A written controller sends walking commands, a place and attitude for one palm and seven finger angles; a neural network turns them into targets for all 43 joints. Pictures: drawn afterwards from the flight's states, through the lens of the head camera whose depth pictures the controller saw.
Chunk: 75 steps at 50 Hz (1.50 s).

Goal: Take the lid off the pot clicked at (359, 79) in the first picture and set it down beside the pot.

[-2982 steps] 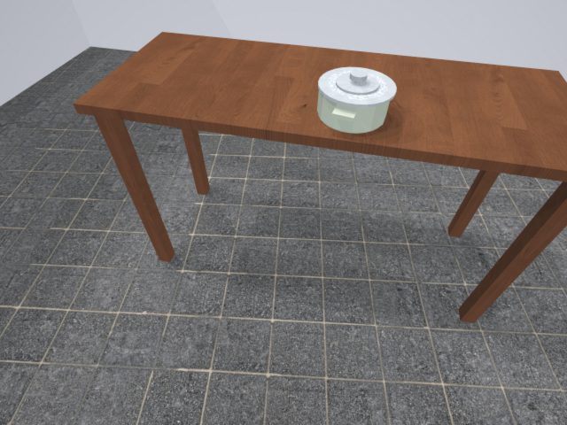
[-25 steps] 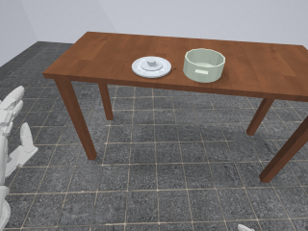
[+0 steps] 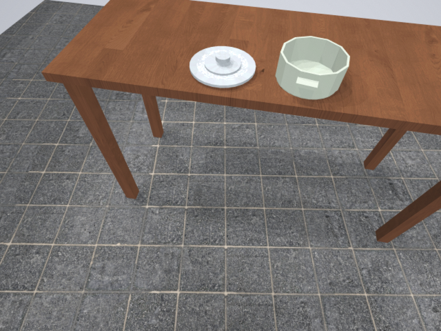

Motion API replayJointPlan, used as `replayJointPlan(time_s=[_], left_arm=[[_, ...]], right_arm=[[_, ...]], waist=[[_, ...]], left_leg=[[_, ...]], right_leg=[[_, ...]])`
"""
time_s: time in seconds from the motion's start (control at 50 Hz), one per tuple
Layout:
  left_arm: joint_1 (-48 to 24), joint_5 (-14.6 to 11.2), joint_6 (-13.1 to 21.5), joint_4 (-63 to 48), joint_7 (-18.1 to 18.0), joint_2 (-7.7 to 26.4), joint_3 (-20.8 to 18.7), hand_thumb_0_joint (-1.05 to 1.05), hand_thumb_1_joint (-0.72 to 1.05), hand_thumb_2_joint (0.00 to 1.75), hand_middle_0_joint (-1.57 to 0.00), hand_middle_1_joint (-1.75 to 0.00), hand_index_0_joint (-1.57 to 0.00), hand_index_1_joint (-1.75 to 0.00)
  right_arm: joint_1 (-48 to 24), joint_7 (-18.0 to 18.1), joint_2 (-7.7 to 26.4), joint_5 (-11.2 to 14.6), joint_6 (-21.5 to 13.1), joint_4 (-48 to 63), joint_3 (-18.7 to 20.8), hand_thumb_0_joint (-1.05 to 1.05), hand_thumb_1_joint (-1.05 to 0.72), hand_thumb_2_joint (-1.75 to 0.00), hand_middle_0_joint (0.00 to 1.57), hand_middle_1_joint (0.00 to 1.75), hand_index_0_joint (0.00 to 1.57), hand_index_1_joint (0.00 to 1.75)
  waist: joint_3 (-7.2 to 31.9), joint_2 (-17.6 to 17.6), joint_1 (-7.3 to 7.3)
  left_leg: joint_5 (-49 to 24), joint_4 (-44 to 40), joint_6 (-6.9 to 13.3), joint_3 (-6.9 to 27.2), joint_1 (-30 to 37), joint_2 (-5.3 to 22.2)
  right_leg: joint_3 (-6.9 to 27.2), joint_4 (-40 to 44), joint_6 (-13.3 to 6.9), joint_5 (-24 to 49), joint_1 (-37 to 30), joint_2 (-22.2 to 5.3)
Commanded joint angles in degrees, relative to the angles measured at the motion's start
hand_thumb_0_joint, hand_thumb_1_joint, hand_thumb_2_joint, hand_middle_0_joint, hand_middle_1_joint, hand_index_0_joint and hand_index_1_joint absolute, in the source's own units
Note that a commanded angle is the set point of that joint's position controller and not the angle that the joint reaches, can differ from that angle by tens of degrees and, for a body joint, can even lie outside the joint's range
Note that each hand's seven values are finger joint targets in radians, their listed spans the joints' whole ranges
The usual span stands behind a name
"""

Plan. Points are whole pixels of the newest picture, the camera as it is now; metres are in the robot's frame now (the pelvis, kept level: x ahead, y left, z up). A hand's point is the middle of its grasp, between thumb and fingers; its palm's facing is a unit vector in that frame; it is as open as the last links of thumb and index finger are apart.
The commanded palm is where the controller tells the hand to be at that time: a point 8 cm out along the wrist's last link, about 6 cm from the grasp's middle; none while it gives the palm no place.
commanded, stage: stop stepping back and stand still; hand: left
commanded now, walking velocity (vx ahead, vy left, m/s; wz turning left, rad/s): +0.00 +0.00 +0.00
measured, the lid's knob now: (222, 57) +0.78 +0.05 +0.04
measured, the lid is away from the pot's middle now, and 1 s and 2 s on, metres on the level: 0.24 0.24 0.24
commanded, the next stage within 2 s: let the arm hang, fingers relaxed in 0.24 s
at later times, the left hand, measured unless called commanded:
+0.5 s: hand out of the picture +0.07 +0.18 -0.17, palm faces +0.02 -0.98 -0.22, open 7.3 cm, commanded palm none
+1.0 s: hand out of the picture -0.02 +0.15 -0.17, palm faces +0.03 -0.99 -0.16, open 7.4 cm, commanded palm none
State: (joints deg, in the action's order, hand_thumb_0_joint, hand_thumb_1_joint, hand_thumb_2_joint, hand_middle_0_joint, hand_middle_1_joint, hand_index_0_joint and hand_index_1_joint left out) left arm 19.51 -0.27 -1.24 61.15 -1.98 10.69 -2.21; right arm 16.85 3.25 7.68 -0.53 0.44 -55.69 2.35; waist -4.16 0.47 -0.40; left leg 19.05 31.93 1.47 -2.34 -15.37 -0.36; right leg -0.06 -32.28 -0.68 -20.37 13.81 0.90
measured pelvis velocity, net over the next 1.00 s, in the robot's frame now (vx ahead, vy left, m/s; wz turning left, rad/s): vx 0.00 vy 0.00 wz -0.02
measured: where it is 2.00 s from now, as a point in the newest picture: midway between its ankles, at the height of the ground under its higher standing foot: outside the picture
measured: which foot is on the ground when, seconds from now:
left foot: down 0.00-1.00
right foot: down 0.00-1.00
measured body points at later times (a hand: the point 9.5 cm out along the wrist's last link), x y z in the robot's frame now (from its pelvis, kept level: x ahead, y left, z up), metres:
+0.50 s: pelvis +0.02 +0.00 +0.01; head +0.03 +0.00 +0.46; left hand +0.07 +0.23 -0.15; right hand +0.01 -0.22 -0.15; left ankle -0.03 +0.11 -0.73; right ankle -0.04 -0.11 -0.73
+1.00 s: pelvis +0.00 +0.00 +0.01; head +0.02 +0.01 +0.46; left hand -0.02 +0.21 -0.16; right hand -0.02 -0.20 -0.15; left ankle -0.03 +0.11 -0.73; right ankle -0.04 -0.11 -0.73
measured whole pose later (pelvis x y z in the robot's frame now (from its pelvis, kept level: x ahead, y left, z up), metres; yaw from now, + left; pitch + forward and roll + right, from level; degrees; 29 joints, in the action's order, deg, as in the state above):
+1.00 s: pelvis +0.00 +0.00 +0.01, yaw -1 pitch -1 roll +0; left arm 17.3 0.0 0.2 65.5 -3.0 5.7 -0.7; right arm 17.9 3.1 5.4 0.0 0.3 -63.4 2.4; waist -3.1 0.1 0.6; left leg 17.1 26.6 1.3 -3.4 -8.8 0.4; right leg 1.0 -24.6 -0.9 -17.2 6.6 1.7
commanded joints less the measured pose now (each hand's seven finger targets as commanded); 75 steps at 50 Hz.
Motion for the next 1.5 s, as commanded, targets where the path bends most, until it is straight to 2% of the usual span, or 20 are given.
replayJointPlan(time_s=[0.0,0.02,0.04,0.06,0.14,0.2,0.24,0.3,0.36,0.4,0.48,0.54,0.58,0.64,0.82,0.96,1.18,1.26,1.36,1.48], left_arm=[[1.65,0.5,2.45,-1.08,-0.55,2.34,0.26,0.0,0.9,0.9,-0.2,-0.3,-0.2,-0.3],[1.77,0.48,2.59,-0.72,-0.89,2.38,0.28,0.0,0.9,0.9,-0.2,-0.3,-0.2,-0.3],[1.31,0.49,2.6,-0.61,-1.12,2.62,0.25,0.0,0.9,0.9,-0.2,-0.3,-0.2,-0.3],[1.0,0.5,2.54,-0.53,-1.2,2.53,0.21,0.0,0.9,0.9,-0.2,-0.3,-0.2,-0.3],[-1.04,0.66,1.98,-0.6,-1.22,2.34,-0.06,0.0,0.9,0.9,-0.2,-0.3,-0.2,-0.3],[-2.06,0.57,1.56,-0.19,-1.02,1.89,-0.18,0.0,0.9,0.9,-0.2,-0.3,-0.2,-0.3],[-2.34,0.6,1.5,-0.19,-0.93,2.26,-0.2,0.0,0.9,0.9,-0.2,-0.3,-0.2,-0.3],[-3.0,0.51,1.63,-0.56,-0.89,2.49,-0.27,0.0,0.9,0.9,-0.2,-0.3,-0.2,-0.3],[-3.27,0.53,1.71,-0.74,-0.95,2.62,-0.41,0.0,0.9,0.9,-0.2,-0.3,-0.2,-0.3],[-3.41,0.47,1.74,-0.89,-0.97,2.62,-0.38,0.0,0.9,0.9,-0.2,-0.3,-0.2,-0.3],[-3.52,0.43,1.81,-0.88,-0.99,2.62,-0.46,0.0,0.9,0.9,-0.2,-0.3,-0.2,-0.3],[-2.98,0.49,1.89,-0.65,-1.07,2.4,-0.45,0.0,0.9,0.9,-0.2,-0.3,-0.2,-0.3],[-2.64,0.43,1.91,-0.38,-1.03,2.24,-0.34,0.0,0.9,0.9,-0.2,-0.3,-0.2,-0.3],[-2.19,0.51,1.97,0.07,-1.1,2.1,-0.24,0.0,0.9,0.9,-0.2,-0.3,-0.2,-0.3],[-0.01,0.52,2.11,1.94,-1.07,0.76,0.25,0.0,0.9,0.9,-0.2,-0.3,-0.2,-0.3],[1.35,0.63,2.29,2.89,-1.19,-0.15,0.43,0.0,0.9,0.9,-0.2,-0.3,-0.2,-0.3],[1.97,0.74,2.12,3.36,-1.09,-0.96,0.57,0.0,0.9,0.9,-0.2,-0.3,-0.2,-0.3],[2.04,0.73,2.14,3.38,-1.1,-1.07,0.56,0.0,0.9,0.9,-0.2,-0.3,-0.2,-0.3],[2.02,0.68,2.25,3.29,-1.2,-0.93,0.49,0.0,0.9,0.9,-0.2,-0.3,-0.2,-0.3],[1.76,0.7,2.18,3.15,-1.24,-0.76,0.44,0.0,0.9,0.9,-0.2,-0.3,-0.2,-0.3]], right_arm=[[3.69,-0.14,4.96,0.88,-1.37,0.49,1.22,0.0,-0.9,-0.9,0.2,0.3,0.2,0.3],[3.73,-0.26,4.53,0.85,-1.22,-0.03,1.19,0.0,-0.9,-0.9,0.2,0.3,0.2,0.3],[3.53,-0.37,4.02,0.89,-1.04,-0.56,1.17,0.0,-0.9,-0.9,0.2,0.3,0.2,0.3],[3.41,-0.4,3.8,0.78,-0.96,-1.14,1.1,0.0,-0.9,-0.9,0.2,0.3,0.2,0.3],[3.59,-0.35,3.7,0.44,-0.94,-2.66,1.11,0.0,-0.9,-0.9,0.2,0.3,0.2,0.3],[3.38,-0.16,3.85,0.13,-0.83,-3.18,1.04,0.0,-0.9,-0.9,0.2,0.3,0.2,0.3],[3.1,-0.21,3.89,0.22,-0.77,-3.18,1.1,0.0,-0.9,-0.9,0.2,0.3,0.2,0.3],[3.61,-0.21,4.21,0.15,-0.85,-3.33,1.1,0.0,-0.9,-0.9,0.2,0.3,0.2,0.3],[3.87,-0.18,3.98,0.16,-0.88,-3.71,1.15,0.0,-0.9,-0.9,0.2,0.3,0.2,0.3],[4.01,-0.24,3.92,0.16,-0.82,-3.78,1.13,0.0,-0.9,-0.9,0.2,0.3,0.2,0.3],[4.75,-0.18,3.61,0.16,-0.87,-4.35,1.03,0.0,-0.9,-0.9,0.2,0.3,0.2,0.3],[5.02,-0.15,3.32,0.32,-0.9,-4.49,1.05,0.0,-0.9,-0.9,0.2,0.3,0.2,0.3],[5.25,-0.16,3.2,0.23,-0.89,-4.87,0.93,0.0,-0.9,-0.9,0.2,0.3,0.2,0.3],[5.65,-0.18,2.85,0.41,-0.84,-5.29,0.94,0.0,-0.9,-0.9,0.2,0.3,0.2,0.3],[5.95,-0.21,2.29,0.4,-0.79,-6.19,0.76,0.0,-0.9,-0.9,0.2,0.3,0.2,0.3],[6.43,-0.08,1.96,0.57,-1.0,-6.6,0.75,0.0,-0.9,-0.9,0.2,0.3,0.2,0.3],[6.68,-0.11,1.79,0.42,-0.99,-6.72,0.72,0.0,-0.9,-0.9,0.2,0.3,0.2,0.3],[6.75,-0.1,1.84,0.45,-1.11,-6.63,0.72,0.0,-0.9,-0.9,0.2,0.3,0.2,0.3],[7.03,-0.06,1.71,0.45,-1.26,-6.76,0.76,0.0,-0.9,-0.9,0.2,0.3,0.2,0.3],[7.18,-0.11,1.54,0.45,-1.21,-7.06,0.67,0.0,-0.9,-0.9,0.2,0.3,0.2,0.3]], waist=[[8.57,2.43,0.89],[8.34,4.53,1.08],[7.36,4.89,1.22],[6.84,3.78,1.24],[4.0,-1.36,1.23],[1.78,-3.33,0.95],[1.46,-2.66,0.83],[2.36,-0.85,0.95],[2.37,-1.0,0.98],[1.99,0.28,0.96],[1.82,-0.9,1.06],[1.65,0.05,1.02],[1.41,-0.88,1.01],[0.6,0.16,1.01],[-0.58,-0.48,1.14],[0.16,-0.84,1.3],[-2.02,-1.96,1.12],[-1.55,-1.4,1.05],[0.07,-0.14,1.1],[-1.07,-0.57,1.11]], left_leg=[[-31.98,-2.2,1.85,3.35,8.96,6.76],[-28.2,-2.14,1.13,2.4,7.96,6.06],[-25.06,-2.88,0.81,1.96,6.68,5.69],[-23.73,-3.57,0.71,1.73,6.77,5.62],[-25.69,-5.22,1.33,2.7,8.5,6.44],[-24.63,-6.83,1.88,3.65,8.18,7.17],[-23.24,-6.99,1.95,3.9,7.95,7.15],[-23.83,-6.73,1.75,3.64,8.25,6.87],[-24.16,-6.68,1.56,3.42,8.46,6.69],[-23.12,-6.87,1.47,3.3,8.16,6.61],[-22.41,-7.3,1.37,3.36,7.86,6.54],[-22.17,-7.24,1.34,3.3,7.97,6.44],[-21.21,-7.61,1.4,3.29,8.03,6.47],[-20.03,-7.82,1.37,3.37,7.58,6.39],[-15.95,-8.92,1.58,3.57,7.52,6.35],[-16.96,-8.9,1.77,3.64,8.37,6.63],[-12.95,-10.38,2.0,4.5,6.38,6.92],[-13.01,-10.42,2.06,4.69,6.24,6.82],[-16.44,-9.65,2.08,4.34,7.6,6.81],[-16.02,-9.94,2.04,4.44,6.65,6.74]], right_leg=[[4.44,7.13,-1.69,31.1,-6.74,-5.61],[5.41,7.32,-2.2,35.68,-8.13,-6.55],[5.54,7.4,-2.41,37.02,-8.8,-7.01],[5.48,7.39,-2.52,37.07,-8.75,-7.34],[4.0,6.96,-2.4,28.54,-5.62,-5.56],[3.48,7.53,-2.12,22.79,-4.27,-4.75],[3.45,7.98,-2.1,21.68,-4.12,-4.74],[3.83,8.24,-2.19,23.8,-5.35,-5.13],[4.16,8.32,-2.38,25.07,-5.57,-5.42],[4.15,8.7,-2.34,24.93,-5.71,-5.48],[4.4,9.09,-2.44,24.45,-6.06,-5.5],[4.51,9.38,-2.44,24.87,-6.02,-5.4],[4.57,9.88,-2.41,23.7,-5.78,-5.49],[4.51,10.35,-2.24,22.89,-5.46,-5.26],[4.88,11.65,-2.12,18.49,-3.78,-5.04],[4.82,11.49,-1.95,18.4,-3.25,-4.9],[4.43,11.38,-1.87,14.25,-1.64,-4.36],[4.47,11.3,-1.84,14.32,-1.88,-4.49],[4.42,10.73,-1.74,17.09,-2.54,-4.66],[4.38,10.79,-1.66,16.55,-2.36,-4.66]])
